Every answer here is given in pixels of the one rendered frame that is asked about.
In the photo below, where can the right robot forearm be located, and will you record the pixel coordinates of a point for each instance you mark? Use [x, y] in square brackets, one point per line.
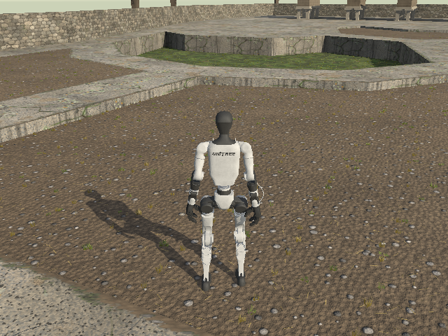
[253, 192]

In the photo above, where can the left robot hand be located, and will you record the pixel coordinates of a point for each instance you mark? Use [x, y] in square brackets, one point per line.
[189, 212]

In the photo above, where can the left robot forearm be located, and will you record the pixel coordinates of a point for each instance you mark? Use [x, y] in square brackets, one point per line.
[194, 189]

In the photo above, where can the robot right thigh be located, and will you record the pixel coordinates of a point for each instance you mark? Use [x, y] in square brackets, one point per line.
[240, 207]

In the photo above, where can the right robot hand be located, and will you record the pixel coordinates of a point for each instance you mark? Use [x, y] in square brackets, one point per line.
[256, 216]

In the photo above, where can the right robot upper arm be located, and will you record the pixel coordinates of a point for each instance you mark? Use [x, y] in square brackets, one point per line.
[248, 160]

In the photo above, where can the humanoid robot head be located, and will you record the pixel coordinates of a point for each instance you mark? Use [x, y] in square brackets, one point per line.
[224, 122]

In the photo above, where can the left robot upper arm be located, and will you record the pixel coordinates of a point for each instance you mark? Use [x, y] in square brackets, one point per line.
[199, 160]

